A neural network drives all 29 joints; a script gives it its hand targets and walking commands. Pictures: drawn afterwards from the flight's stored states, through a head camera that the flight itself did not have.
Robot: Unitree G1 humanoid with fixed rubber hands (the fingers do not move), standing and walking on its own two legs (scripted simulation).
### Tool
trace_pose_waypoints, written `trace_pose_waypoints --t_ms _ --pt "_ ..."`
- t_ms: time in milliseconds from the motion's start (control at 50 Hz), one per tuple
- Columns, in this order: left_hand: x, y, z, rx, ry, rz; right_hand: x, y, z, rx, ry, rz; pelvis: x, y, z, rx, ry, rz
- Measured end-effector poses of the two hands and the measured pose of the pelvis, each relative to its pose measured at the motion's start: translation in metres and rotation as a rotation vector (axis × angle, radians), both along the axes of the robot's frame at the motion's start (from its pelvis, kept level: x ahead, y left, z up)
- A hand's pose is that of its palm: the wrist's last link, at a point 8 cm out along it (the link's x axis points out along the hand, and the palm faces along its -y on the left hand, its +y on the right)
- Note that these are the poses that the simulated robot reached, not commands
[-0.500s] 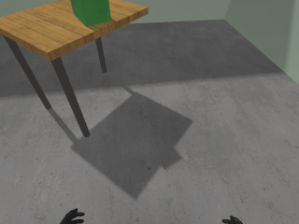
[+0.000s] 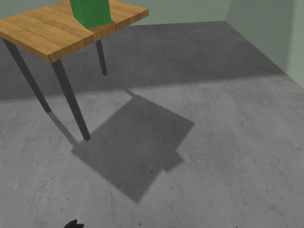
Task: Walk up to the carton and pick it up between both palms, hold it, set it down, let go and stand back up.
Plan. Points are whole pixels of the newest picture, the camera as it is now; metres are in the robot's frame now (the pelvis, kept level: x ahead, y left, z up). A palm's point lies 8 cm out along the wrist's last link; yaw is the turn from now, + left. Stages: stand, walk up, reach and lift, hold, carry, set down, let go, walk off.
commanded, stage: stand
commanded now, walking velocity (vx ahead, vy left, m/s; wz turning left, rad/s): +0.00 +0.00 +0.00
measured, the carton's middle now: (89, 5) +1.30 +0.43 +0.10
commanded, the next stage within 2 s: walk up in 1.14 s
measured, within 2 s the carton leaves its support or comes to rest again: neither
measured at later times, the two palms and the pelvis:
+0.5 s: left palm out of the picture +0.10 +0.24 -0.10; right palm out of the picture +0.09 -0.25 -0.11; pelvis +0.00 +0.00 +0.00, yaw +0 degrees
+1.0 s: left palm out of the picture +0.10 +0.24 -0.10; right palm out of the picture +0.08 -0.25 -0.11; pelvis +0.01 +0.00 +0.00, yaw +0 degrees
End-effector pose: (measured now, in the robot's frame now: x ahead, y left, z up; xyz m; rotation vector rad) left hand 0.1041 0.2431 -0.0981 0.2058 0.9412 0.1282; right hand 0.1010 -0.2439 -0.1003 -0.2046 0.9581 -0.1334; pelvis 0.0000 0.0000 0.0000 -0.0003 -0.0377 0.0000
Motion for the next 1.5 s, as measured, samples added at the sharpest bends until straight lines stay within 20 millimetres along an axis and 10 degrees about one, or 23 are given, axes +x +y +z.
trace_pose_waypoints --t_ms 1340,1500 --pt "-0.011 0.001 -0.004 0.015 0.074 -0.008 -0.025 -0.009 -0.008 -0.008 0.09 -0.02 0.003 -0.003 0.003 0.002 0.003 -0.01" --pt "-0.03 0.036 -0.003 0.055 0.001 0.11 -0.01 -0.013 -0.001 -0.086 0.189 0.141 0.016 0.004 0.0 -0.026 0.022 0.134"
